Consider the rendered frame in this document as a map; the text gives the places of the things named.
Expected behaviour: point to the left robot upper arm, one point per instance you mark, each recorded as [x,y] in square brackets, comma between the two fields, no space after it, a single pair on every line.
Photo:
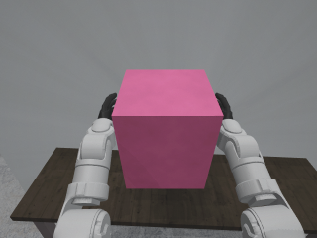
[84,223]

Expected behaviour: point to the right robot forearm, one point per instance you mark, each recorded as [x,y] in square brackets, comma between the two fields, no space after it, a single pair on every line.
[254,186]

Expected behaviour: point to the right robot upper arm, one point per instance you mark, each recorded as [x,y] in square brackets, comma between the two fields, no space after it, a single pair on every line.
[273,221]

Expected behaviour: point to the left robot forearm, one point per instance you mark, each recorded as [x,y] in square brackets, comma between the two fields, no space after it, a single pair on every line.
[90,186]

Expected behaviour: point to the left robot hand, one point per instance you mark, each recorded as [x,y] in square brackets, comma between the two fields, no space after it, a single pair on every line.
[107,109]

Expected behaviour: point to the table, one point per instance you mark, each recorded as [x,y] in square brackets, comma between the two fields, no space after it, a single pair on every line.
[214,207]

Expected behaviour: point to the right robot hand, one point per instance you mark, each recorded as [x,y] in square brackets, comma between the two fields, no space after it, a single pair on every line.
[224,105]

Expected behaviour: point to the carton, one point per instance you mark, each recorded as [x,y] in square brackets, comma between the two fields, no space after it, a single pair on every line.
[166,124]

